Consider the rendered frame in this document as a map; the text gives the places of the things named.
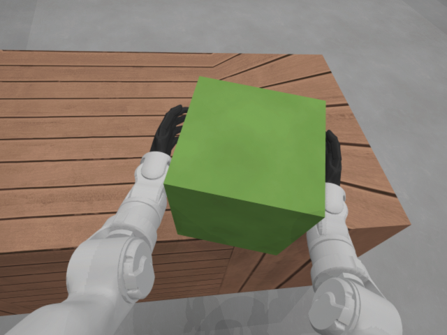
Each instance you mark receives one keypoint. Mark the carton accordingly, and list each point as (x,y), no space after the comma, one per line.
(248,169)

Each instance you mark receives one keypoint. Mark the right robot forearm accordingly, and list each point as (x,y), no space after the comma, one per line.
(330,247)

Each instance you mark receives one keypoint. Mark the robot right upper arm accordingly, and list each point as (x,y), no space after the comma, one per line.
(342,307)

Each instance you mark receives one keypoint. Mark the left robot forearm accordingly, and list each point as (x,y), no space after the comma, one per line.
(143,208)

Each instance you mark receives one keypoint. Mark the right robot hand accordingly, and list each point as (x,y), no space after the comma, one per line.
(333,158)

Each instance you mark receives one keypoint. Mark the left robot hand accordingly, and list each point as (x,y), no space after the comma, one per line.
(164,139)

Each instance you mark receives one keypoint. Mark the robot left upper arm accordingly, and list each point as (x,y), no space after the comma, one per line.
(106,277)

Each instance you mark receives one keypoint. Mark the pedestal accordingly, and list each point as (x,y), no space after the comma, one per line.
(74,126)

